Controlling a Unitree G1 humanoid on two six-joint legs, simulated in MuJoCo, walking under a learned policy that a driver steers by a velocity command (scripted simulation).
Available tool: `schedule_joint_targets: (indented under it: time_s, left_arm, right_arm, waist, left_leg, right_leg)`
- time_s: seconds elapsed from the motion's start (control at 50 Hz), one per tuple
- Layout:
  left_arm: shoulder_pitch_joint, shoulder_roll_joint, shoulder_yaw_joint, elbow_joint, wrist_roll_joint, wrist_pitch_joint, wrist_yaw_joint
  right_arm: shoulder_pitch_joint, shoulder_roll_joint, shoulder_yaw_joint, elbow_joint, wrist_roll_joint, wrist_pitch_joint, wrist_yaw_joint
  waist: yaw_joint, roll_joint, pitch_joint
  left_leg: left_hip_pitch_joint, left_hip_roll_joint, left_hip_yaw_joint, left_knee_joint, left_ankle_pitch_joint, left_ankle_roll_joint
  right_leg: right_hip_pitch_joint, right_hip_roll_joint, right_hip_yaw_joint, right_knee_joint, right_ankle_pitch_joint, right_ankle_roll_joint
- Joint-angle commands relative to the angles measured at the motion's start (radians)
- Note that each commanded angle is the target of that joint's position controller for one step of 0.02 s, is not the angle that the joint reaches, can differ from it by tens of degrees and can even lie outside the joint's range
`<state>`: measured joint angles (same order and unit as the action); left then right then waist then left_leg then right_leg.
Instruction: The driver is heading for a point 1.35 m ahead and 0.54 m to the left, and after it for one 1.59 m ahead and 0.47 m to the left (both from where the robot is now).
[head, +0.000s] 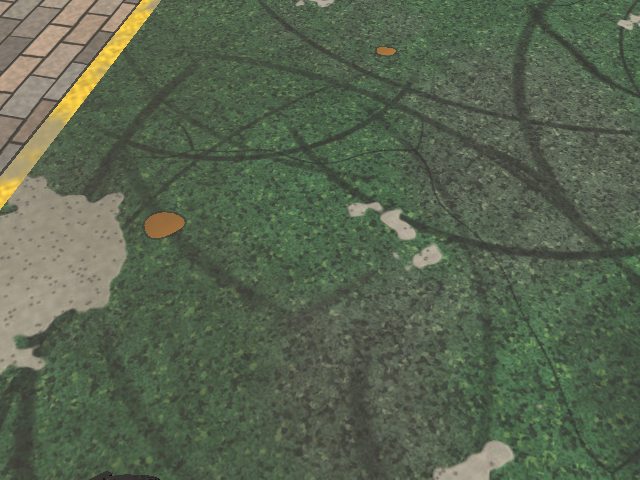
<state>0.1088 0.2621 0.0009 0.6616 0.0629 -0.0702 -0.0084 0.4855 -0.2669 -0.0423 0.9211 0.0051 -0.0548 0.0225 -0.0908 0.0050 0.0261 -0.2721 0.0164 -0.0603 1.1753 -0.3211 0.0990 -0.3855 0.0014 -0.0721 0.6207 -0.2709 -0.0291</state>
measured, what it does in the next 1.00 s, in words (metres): walks ahead, turning left: left foot, then right foot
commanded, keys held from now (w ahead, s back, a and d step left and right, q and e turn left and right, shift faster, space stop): w+q+shift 0.84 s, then w+shift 0.16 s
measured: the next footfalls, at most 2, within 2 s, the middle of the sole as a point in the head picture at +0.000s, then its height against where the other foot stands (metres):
left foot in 0.34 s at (265, 472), level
right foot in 0.76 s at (240, 287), level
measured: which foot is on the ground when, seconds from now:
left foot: up 0.00-0.32, down 0.34-0.74, up 0.76-1.00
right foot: down 0.00-0.34, up 0.36-0.74, down 0.76-1.00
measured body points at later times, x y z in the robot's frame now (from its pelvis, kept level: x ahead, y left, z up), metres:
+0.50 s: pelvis +0.44 +0.08 -0.01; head +0.47 +0.08 +0.44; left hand +0.49 +0.36 -0.10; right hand +0.60 -0.17 -0.14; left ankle +0.45 +0.08 -0.72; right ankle +0.46 -0.11 -0.62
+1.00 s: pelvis +0.86 +0.25 +0.01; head +0.87 +0.26 +0.46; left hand +0.61 +0.42 -0.10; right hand +1.21 +0.25 -0.06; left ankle +0.81 +0.37 -0.64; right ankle +0.91 +0.12 -0.72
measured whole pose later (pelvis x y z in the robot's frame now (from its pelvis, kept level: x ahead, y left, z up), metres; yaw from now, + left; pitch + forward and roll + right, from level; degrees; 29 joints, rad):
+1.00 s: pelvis +0.86 +0.25 +0.01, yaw +52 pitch +2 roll -3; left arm 0.46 0.33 0.05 0.84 0.03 -0.10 0.00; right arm 0.09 -0.37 -0.04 0.66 -0.04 -0.01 0.07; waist 0.06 0.06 0.00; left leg -0.70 0.00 -0.06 1.16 -0.19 0.09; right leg -0.07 0.00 -0.13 0.35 -0.30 0.02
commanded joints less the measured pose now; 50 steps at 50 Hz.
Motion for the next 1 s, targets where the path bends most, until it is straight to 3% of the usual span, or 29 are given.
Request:
schedule_joint_targets:
  time_s: [0.02, 0.08, 0.14, 0.22, 0.26, 0.3, 0.32, 0.34, 0.36, 0.38, 0.4, 0.42, 0.44, 0.48, 0.5, 0.56, 0.62, 0.68, 0.7, 0.72, 0.74, 0.76, 0.78, 0.8, 0.82, 0.84, 0.88, 0.92, 1.0]
  left_arm:
    - [0.182, 0.102, 0.049, 0.028, -0.015, -0.015, 0.015]
    - [0.223, 0.059, 0.041, 0.089, -0.047, -0.045, 0.006]
    - [0.227, 0.048, 0.037, 0.120, -0.043, -0.062, 0.001]
    - [0.251, 0.114, 0.047, 0.151, -0.042, -0.065, 0.018]
    - [0.294, 0.180, 0.059, 0.160, -0.040, -0.055, 0.034]
    - [0.240, 0.247, 0.077, 0.137, -0.029, -0.024, 0.053]
    - [0.183, 0.263, 0.083, 0.114, -0.022, -0.006, 0.054]
    - [0.163, 0.245, 0.084, 0.112, -0.017, 0.004, 0.036]
    - [0.146, 0.094, 0.044, 0.077, -0.001, -0.010, 0.014]
    - [0.235, 0.110, 0.036, -0.038, -0.032, -0.033, 0.015]
    - [0.154, 0.158, 0.032, -0.047, -0.018, -0.056, 0.017]
    - [0.131, 0.171, 0.030, -0.041, -0.022, -0.065, 0.016]
    - [0.109, 0.161, 0.027, -0.035, -0.008, -0.058, 0.018]
    - [0.137, 0.141, 0.017, -0.026, 0.020, -0.013, 0.016]
    - [0.126, 0.127, 0.014, -0.035, 0.021, 0.006, 0.012]
    - [-0.065, 0.083, -0.007, -0.119, 0.003, 0.015, -0.006]
    - [-0.151, 0.068, -0.016, -0.149, -0.029, 0.009, -0.014]
    - [-0.154, 0.110, -0.005, -0.159, -0.036, 0.001, -0.006]
    - [-0.095, 0.141, 0.008, -0.142, -0.036, -0.001, 0.002]
    - [0.027, 0.193, 0.031, -0.108, -0.040, -0.004, 0.014]
    - [0.232, 0.232, 0.053, -0.061, -0.043, -0.008, 0.029]
    - [0.453, 0.300, 0.083, -0.021, -0.020, -0.013, 0.053]
    - [0.410, 0.364, 0.094, -0.025, 0.026, -0.014, 0.050]
    - [0.284, 0.304, 0.099, -0.043, 0.005, -0.002, 0.042]
    - [0.194, 0.214, 0.080, -0.052, -0.007, 0.003, 0.040]
    - [0.175, 0.164, 0.068, -0.034, -0.009, 0.005, 0.033]
    - [0.240, 0.119, 0.053, 0.038, -0.013, -0.007, 0.028]
    - [0.273, 0.090, 0.046, 0.087, -0.029, -0.034, 0.008]
    - [0.269, 0.121, 0.049, 0.124, -0.032, -0.061, -0.009]
  right_arm:
    - [-0.102, -0.076, -0.019, -0.108, -0.021, 0.010, 0.019]
    - [-0.200, -0.033, -0.010, -0.151, -0.033, 0.047, 0.038]
    - [-0.337, -0.021, 0.007, -0.221, -0.031, 0.048, 0.058]
    - [-0.492, -0.039, 0.027, -0.285, -0.027, 0.039, 0.084]
    - [-0.460, -0.069, 0.025, -0.272, -0.024, 0.040, 0.080]
    - [-0.227, -0.141, 0.000, -0.209, -0.023, 0.043, 0.064]
    - [-0.009, -0.193, -0.027, -0.143, -0.025, 0.043, 0.048]
    - [0.114, -0.237, -0.058, -0.095, -0.019, 0.043, 0.021]
    - [0.025, -0.311, -0.081, -0.097, -0.005, 0.055, -0.002]
    - [-0.042, -0.406, -0.099, -0.155, -0.038, 0.062, -0.002]
    - [-0.056, -0.351, -0.100, -0.179, -0.029, 0.064, -0.008]
    - [-0.091, -0.289, -0.086, -0.167, -0.028, 0.057, -0.016]
    - [-0.129, -0.254, -0.076, -0.158, -0.026, 0.044, -0.019]
    - [-0.168, -0.212, -0.056, -0.164, -0.017, 0.010, -0.026]
    - [-0.168, -0.202, -0.051, -0.163, -0.013, -0.004, -0.023]
    - [-0.152, -0.212, -0.058, -0.164, -0.012, -0.026, -0.018]
    - [-0.104, -0.227, -0.071, -0.153, -0.001, -0.027, -0.007]
    - [-0.086, -0.246, -0.081, -0.148, -0.001, -0.022, -0.012]
    - [-0.098, -0.262, -0.085, -0.151, -0.004, -0.021, -0.016]
    - [-0.115, -0.294, -0.091, -0.154, -0.013, -0.021, -0.015]
    - [-0.175, -0.314, -0.093, -0.164, -0.019, -0.026, -0.010]
    - [-0.206, -0.215, -0.067, -0.188, -0.021, -0.040, -0.009]
    - [-0.067, -0.034, -0.019, -0.239, 0.026, -0.037, -0.013]
    - [-0.122, -0.117, -0.010, -0.242, 0.004, -0.021, -0.020]
    - [-0.203, -0.174, -0.024, -0.236, -0.020, -0.005, -0.014]
    - [-0.237, -0.182, -0.028, -0.234, -0.033, 0.006, 0.000]
    - [-0.279, -0.124, -0.014, -0.260, -0.051, 0.023, 0.034]
    - [-0.301, -0.073, 0.008, -0.287, -0.050, 0.037, 0.048]
    - [-0.438, -0.087, 0.027, -0.350, -0.050, 0.033, 0.055]
  waist:
    - [0.111, -0.095, -0.003]
    - [0.082, -0.106, 0.072]
    - [0.066, -0.100, 0.115]
    - [0.066, -0.030, 0.140]
    - [0.038, -0.060, 0.070]
    - [-0.101, -0.115, -0.077]
    - [-0.200, -0.116, -0.171]
    - [-0.223, -0.025, -0.198]
    - [-0.107, 0.220, -0.096]
    - [-0.007, 0.257, -0.305]
    - [-0.038, 0.045, -0.264]
    - [0.016, -0.054, -0.091]
    - [0.067, -0.112, -0.014]
    - [0.138, -0.125, 0.041]
    - [0.149, -0.115, 0.050]
    - [0.102, -0.067, 0.100]
    - [0.035, 0.000, 0.053]
    - [0.026, 0.034, 0.008]
    - [0.055, 0.039, -0.034]
    - [0.120, 0.034, -0.120]
    - [0.250, 0.027, -0.209]
    - [0.335, -0.057, -0.323]
    - [0.190, -0.377, -0.434]
    - [0.176, -0.313, -0.350]
    - [0.167, -0.179, -0.194]
    - [0.155, -0.072, -0.119]
    - [0.132, -0.079, -0.032]
    - [0.103, -0.097, 0.002]
    - [0.076, -0.077, 0.085]
  left_leg:
    - [-0.442, 0.091, -0.021, 0.113, 0.085, -0.009]
    - [-0.512, 0.124, 0.000, 0.095, 0.120, -0.024]
    - [-0.536, 0.112, 0.061, -0.002, 0.262, -0.022]
    - [-0.361, 0.030, 0.220, -0.355, 0.391, 0.030]
    - [-0.234, -0.060, 0.286, -0.407, 0.370, 0.062]
    - [0.018, -0.118, 0.264, -0.412, 0.267, 0.102]
    - [0.247, -0.122, 0.201, -0.440, 0.214, 0.141]
    - [0.451, -0.098, 0.107, -0.528, 0.168, 0.177]
    - [0.500, 0.023, -0.115, -0.498, 0.260, 0.203]
    - [0.750, 0.204, -0.617, -0.701, 0.111, 0.411]
    - [0.674, 0.238, -0.750, -0.887, -0.112, 0.379]
    - [0.481, 0.217, -0.698, -0.955, -0.139, 0.330]
    - [0.321, 0.173, -0.615, -0.962, -0.056, 0.298]
    - [0.087, 0.090, -0.468, -0.965, 0.109, 0.278]
    - [0.004, 0.057, -0.418, -0.977, 0.128, 0.272]
    - [-0.141, -0.028, -0.321, -1.016, 0.233, 0.235]
    - [-0.065, -0.049, -0.304, -0.982, 0.438, 0.168]
    - [0.078, -0.016, -0.340, -0.896, 0.603, 0.121]
    - [0.119, -0.015, -0.351, -0.813, 0.728, 0.096]
    - [0.145, -0.020, -0.347, -0.658, 0.839, 0.071]
    - [0.070, -0.047, -0.323, -0.423, 0.831, 0.049]
    - [-0.083, -0.100, -0.255, -0.097, 0.565, 0.038]
    - [-0.374, -0.197, -0.147, 0.187, -0.228, 0.009]
    - [-0.490, -0.115, -0.084, 0.254, -0.112, 0.022]
    - [-0.506, -0.053, -0.055, 0.223, -0.006, 0.018]
    - [-0.485, -0.011, -0.038, 0.179, 0.040, 0.011]
    - [-0.445, 0.027, -0.045, 0.128, 0.054, 0.000]
    - [-0.476, 0.039, -0.061, 0.102, 0.059, -0.003]
    - [-0.513, 0.016, -0.049, -0.116, 0.215, -0.019]
  right_leg:
    - [0.342, -0.285, 0.360, -0.423, -0.159, -0.083]
    - [0.302, -0.263, 0.169, -0.477, 0.068, -0.058]
    - [0.264, -0.211, -0.039, -0.506, 0.345, -0.033]
    - [0.279, -0.171, -0.208, -0.526, 0.747, 0.013]
    - [0.390, -0.192, -0.220, -0.394, 1.206, 0.028]
    - [0.423, -0.234, -0.195, -0.077, 1.444, 0.030]
    - [0.342, -0.246, -0.164, 0.199, 1.403, 0.014]
    - [0.168, -0.158, -0.160, 0.578, 0.832, 0.008]
    - [-0.170, 0.021, -0.127, 0.968, -0.177, 0.027]
    - [-0.465, 0.054, 0.087, 1.142, -0.243, 0.050]
    - [-0.518, -0.004, 0.174, 1.046, -0.147, 0.035]
    - [-0.496, -0.047, 0.171, 0.920, -0.083, 0.034]
    - [-0.429, -0.082, 0.165, 0.834, -0.080, 0.045]
    - [-0.299, -0.124, 0.165, 0.710, -0.103, 0.083]
    - [-0.257, -0.139, 0.151, 0.628, -0.119, 0.101]
    - [-0.175, -0.134, 0.088, 0.329, 0.093, 0.119]
    - [-0.069, -0.072, 0.067, 0.082, 0.353, 0.092]
    - [0.020, -0.028, 0.087, -0.061, 0.345, 0.065]
    - [0.105, 0.001, 0.094, -0.085, 0.286, 0.056]
    - [0.239, 0.026, 0.097, -0.070, 0.179, 0.045]
    - [0.456, 0.005, 0.092, -0.070, 0.115, 0.035]
    - [0.691, -0.165, 0.252, -0.068, -0.182, 0.007]
    - [0.873, -0.481, 0.793, -0.267, -0.489, -0.070]
    - [0.738, -0.461, 0.973, -0.396, -0.681, -0.095]
    - [0.587, -0.407, 0.781, -0.387, -0.599, -0.086]
    - [0.482, -0.363, 0.610, -0.367, -0.399, -0.077]
    - [0.337, -0.280, 0.401, -0.394, -0.180, -0.057]
    - [0.300, -0.267, 0.322, -0.424, -0.060, -0.065]
    - [0.235, -0.232, 0.110, -0.525, 0.195, -0.082]
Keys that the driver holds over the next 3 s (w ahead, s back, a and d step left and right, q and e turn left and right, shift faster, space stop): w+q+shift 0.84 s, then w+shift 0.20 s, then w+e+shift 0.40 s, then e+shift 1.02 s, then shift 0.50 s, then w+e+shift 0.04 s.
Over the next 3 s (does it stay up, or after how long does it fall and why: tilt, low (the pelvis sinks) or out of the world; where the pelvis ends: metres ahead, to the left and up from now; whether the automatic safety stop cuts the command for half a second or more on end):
stays up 1.44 0.86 0.01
